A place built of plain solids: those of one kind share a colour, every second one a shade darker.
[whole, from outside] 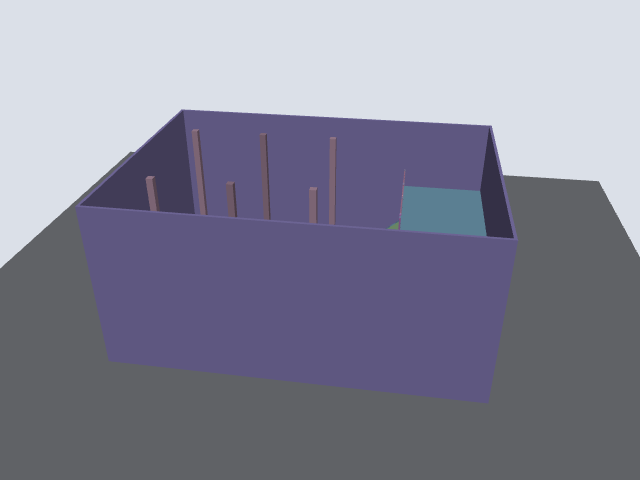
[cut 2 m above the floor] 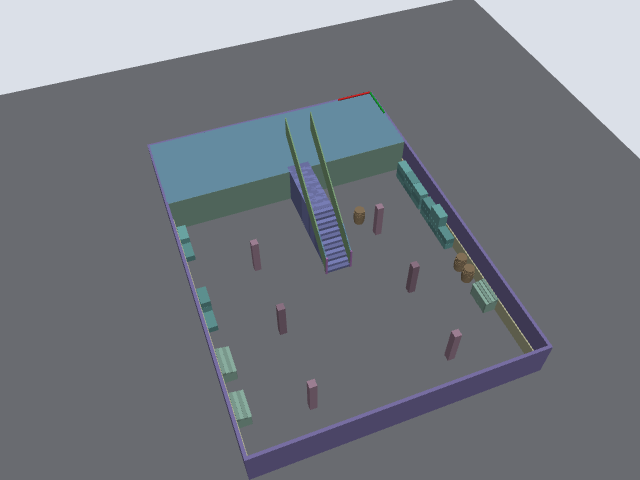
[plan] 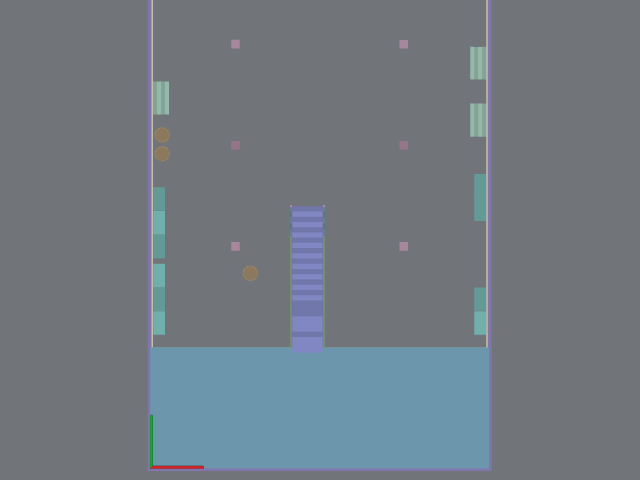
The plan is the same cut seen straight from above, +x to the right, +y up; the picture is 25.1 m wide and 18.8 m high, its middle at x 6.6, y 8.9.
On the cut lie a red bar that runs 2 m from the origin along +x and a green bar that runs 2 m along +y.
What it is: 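An aisled barn 13.2 x 18.5 m, 8.8 m high; a nave 6.6 m broad between two rows of posts 0.34 m square, 4.0 m apart, aisles 3.3 m broad; at the rear a loft 4.7 m deep at 4.65 m over closed bays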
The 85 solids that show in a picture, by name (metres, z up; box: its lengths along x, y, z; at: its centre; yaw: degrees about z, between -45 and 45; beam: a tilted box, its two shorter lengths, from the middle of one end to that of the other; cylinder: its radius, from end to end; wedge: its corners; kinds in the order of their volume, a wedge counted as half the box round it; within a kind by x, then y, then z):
{
 "loft_1": {"box": [13.27, 4.74, 4.7], "at": [6.58, 2.32, 2.3]},
 "wall_1": {"box": [0.15, 18.77, 8.82], "at": [-0.07, 9.23, 4.36]},
 "wall_2": {"box": [13.47, 0.15, 8.82], "at": [6.58, -0.07, 4.36]},
 "wall_3": {"box": [13.47, 0.15, 8.82], "at": [6.58, 18.55, 4.36]},
 "wall_4": {"box": [0.15, 18.77, 8.82], "at": [13.24, 9.23, 4.36]},
 "stair_1": {"box": [1.2, 0.61, 4.53], "at": [6.11, 4.59, 2.22]},
 "stair_2": {"box": [1.2, 0.61, 4.37], "at": [6.11, 4.79, 2.13]},
 "stair_3": {"box": [1.2, 0.61, 4.2], "at": [6.11, 5.0, 2.05]},
 "stair_4": {"box": [1.2, 0.61, 4.03], "at": [6.11, 5.2, 1.97]},
 "stair_5": {"box": [1.2, 0.61, 3.87], "at": [6.11, 5.41, 1.88]},
 "stair_6": {"box": [1.2, 0.61, 3.7], "at": [6.11, 5.61, 1.8]},
 "stair_7": {"box": [1.2, 0.61, 3.54], "at": [6.11, 5.82, 1.72]},
 "stair_8": {"box": [1.2, 0.61, 3.37], "at": [6.11, 6.02, 1.64]},
 "stair_9": {"box": [1.2, 0.61, 3.2], "at": [6.11, 6.23, 1.55]},
 "stair_10": {"box": [1.2, 0.61, 3.04], "at": [6.11, 6.43, 1.47]},
 "stair_11": {"box": [1.2, 0.61, 2.87], "at": [6.11, 6.64, 1.39]},
 "stair_12": {"box": [1.2, 0.61, 2.71], "at": [6.11, 6.84, 1.3]},
 "stair_13": {"box": [1.2, 0.61, 2.54], "at": [6.11, 7.05, 1.22]},
 "stair_14": {"box": [1.2, 0.61, 2.37], "at": [6.11, 7.25, 1.14]},
 "stair_15": {"box": [1.2, 0.61, 2.21], "at": [6.11, 7.46, 1.05]},
 "stair_16": {"box": [1.2, 0.61, 2.04], "at": [6.11, 7.66, 0.97]},
 "stair_17": {"box": [1.2, 0.61, 1.88], "at": [6.11, 7.87, 0.89]},
 "stair_18": {"box": [1.2, 0.61, 1.71], "at": [6.11, 8.07, 0.81]},
 "stair_19": {"box": [1.2, 0.61, 1.54], "at": [6.11, 8.28, 0.72]},
 "stair_20": {"box": [1.2, 0.61, 1.38], "at": [6.11, 8.48, 0.64]},
 "stair_21": {"box": [1.2, 0.61, 1.21], "at": [6.11, 8.69, 0.56]},
 "stair_22": {"box": [1.2, 0.61, 1.05], "at": [6.11, 8.89, 0.47]},
 "stair_23": {"box": [1.2, 0.61, 0.88], "at": [6.11, 9.1, 0.39]},
 "stair_24": {"box": [1.2, 0.61, 0.71], "at": [6.11, 9.3, 0.31]},
 "stair_25": {"box": [1.2, 0.61, 0.55], "at": [6.11, 9.51, 0.22]},
 "stair_26": {"box": [1.2, 0.61, 0.38], "at": [6.11, 9.71, 0.14]},
 "stair_27": {"box": [1.2, 0.61, 0.22], "at": [6.11, 9.92, 0.06]},
 "post_1": {"box": [0.34, 0.34, 8.82], "at": [3.29, 8.65, 4.36]},
 "post_2": {"box": [0.34, 0.34, 8.82], "at": [3.29, 12.61, 4.36]},
 "post_3": {"box": [0.34, 0.34, 8.82], "at": [3.29, 16.57, 4.36]},
 "post_4": {"box": [0.34, 0.34, 8.82], "at": [9.88, 8.65, 4.36]},
 "post_5": {"box": [0.34, 0.34, 8.82], "at": [9.88, 12.61, 4.36]},
 "post_6": {"box": [0.34, 0.34, 8.82], "at": [9.88, 16.57, 4.36]},
 "bales_1": {"box": [0.46, 0.92, 0.41], "at": [0.3, 5.65, 0.15]},
 "bales_2": {"box": [0.46, 0.92, 0.36], "at": [0.3, 5.65, 0.54]},
 "bales_3": {"box": [0.46, 0.92, 0.36], "at": [0.3, 5.65, 0.9]},
 "bales_4": {"box": [0.46, 0.92, 0.41], "at": [0.3, 6.58, 0.15]},
 "bales_5": {"box": [0.46, 0.92, 0.36], "at": [0.3, 6.58, 0.54]},
 "bales_6": {"box": [0.46, 0.92, 0.36], "at": [0.3, 6.58, 0.9]},
 "bales_7": {"box": [0.46, 0.92, 0.41], "at": [0.3, 7.51, 0.15]},
 "bales_8": {"box": [0.46, 0.92, 0.36], "at": [0.3, 7.51, 0.54]},
 "bales_9": {"box": [0.46, 0.92, 0.36], "at": [0.3, 7.51, 0.9]},
 "bales_10": {"box": [0.46, 0.92, 0.41], "at": [0.3, 8.65, 0.15]},
 "bales_11": {"box": [0.46, 0.92, 0.36], "at": [0.3, 8.65, 0.54]},
 "bales_12": {"box": [0.46, 0.92, 0.36], "at": [0.3, 8.65, 0.9]},
 "bales_13": {"box": [0.46, 0.92, 0.41], "at": [0.3, 9.58, 0.15]},
 "bales_14": {"box": [0.46, 0.92, 0.36], "at": [0.3, 9.58, 0.54]},
 "bales_15": {"box": [0.46, 0.92, 0.36], "at": [0.3, 9.58, 0.9]},
 "bales_16": {"box": [0.46, 0.92, 0.36], "at": [0.3, 9.58, 1.26]},
 "bales_17": {"box": [0.46, 0.92, 0.41], "at": [0.3, 10.51, 0.15]},
 "bales_18": {"box": [0.46, 0.92, 0.36], "at": [0.3, 10.51, 0.54]},
 "bales_19": {"box": [0.46, 0.92, 0.36], "at": [12.87, 5.65, 0.54]},
 "bales_20": {"box": [0.46, 0.92, 0.41], "at": [12.87, 6.58, 0.15]},
 "bales_21": {"box": [0.46, 0.92, 0.36], "at": [12.87, 10.1, 0.54]},
 "bales_22": {"box": [0.46, 0.92, 0.36], "at": [12.87, 10.1, 0.9]},
 "bales_23": {"box": [0.46, 0.92, 0.41], "at": [12.87, 11.03, 0.15]},
 "bin_1": {"box": [0.16, 1.3, 0.18], "at": [0.14, 14.46, 0.78]},
 "bin_2": {"box": [0.16, 1.3, 0.15], "at": [0.3, 14.46, 0.76]},
 "bin_3": {"box": [0.6, 1.26, 0.74], "at": [0.36, 14.46, 0.32]},
 "bin_4": {"box": [0.16, 1.3, 0.11], "at": [0.45, 14.46, 0.74]},
 "bin_5": {"box": [0.16, 1.3, 0.07], "at": [0.61, 14.46, 0.72]},
 "bin_6": {"box": [0.16, 1.31, 0.07], "at": [12.56, 13.6, 0.72]},
 "bin_7": {"box": [0.16, 1.28, 0.07], "at": [12.56, 15.83, 0.72]},
 "bin_8": {"box": [0.16, 1.31, 0.11], "at": [12.72, 13.6, 0.74]},
 "bin_9": {"box": [0.16, 1.28, 0.11], "at": [12.72, 15.83, 0.74]},
 "bin_10": {"box": [0.6, 1.27, 0.74], "at": [12.81, 13.6, 0.32]},
 "bin_11": {"box": [0.6, 1.24, 0.74], "at": [12.81, 15.83, 0.32]},
 "bin_12": {"box": [0.16, 1.31, 0.15], "at": [12.87, 13.6, 0.76]},
 "bin_13": {"box": [0.16, 1.28, 0.15], "at": [12.87, 15.83, 0.76]},
 "bin_14": {"box": [0.16, 1.31, 0.18], "at": [13.03, 13.6, 0.78]},
 "bin_15": {"box": [0.16, 1.28, 0.18], "at": [13.03, 15.83, 0.78]},
 "stair_guard_panel_1": {"wedge": [[5.43, 4.64, 4.5], [5.43, 4.64, 5.59], [5.43, 10.23, -0.02], [5.43, 10.23, 1.06], [5.49, 4.64, 4.5], [5.49, 4.64, 5.59], [5.49, 10.23, -0.02], [5.49, 10.23, 1.06]]},
 "stair_guard_panel_2": {"wedge": [[6.73, 4.64, 4.5], [6.73, 4.64, 5.59], [6.73, 10.23, -0.02], [6.73, 10.23, 1.06], [6.79, 4.64, 4.5], [6.79, 4.64, 5.59], [6.79, 10.23, -0.02], [6.79, 10.23, 1.06]]},
 "dwarf_1": {"box": [0.06, 13.78, 0.85], "at": [0.03, 11.58, 0.38]},
 "dwarf_2": {"box": [0.06, 13.78, 0.85], "at": [13.14, 11.58, 0.38]},
 "face_1": {"box": [5.51, 0.012, 4.67], "at": [2.75, 4.7, 2.28]},
 "face_2": {"box": [6.46, 0.012, 4.67], "at": [9.94, 4.7, 2.28]},
 "cask_1": {"cylinder": 0.26, "from": [0.42, 12.28, 0.85], "to": [0.42, 12.28, 0.9]},
 "cask_2": {"cylinder": 0.26, "from": [0.42, 13.02, 0.85], "to": [0.42, 13.02, 0.9]},
 "cask_3": {"cylinder": 0.26, "from": [3.87, 7.59, 0.85], "to": [3.87, 7.59, 0.9]}
}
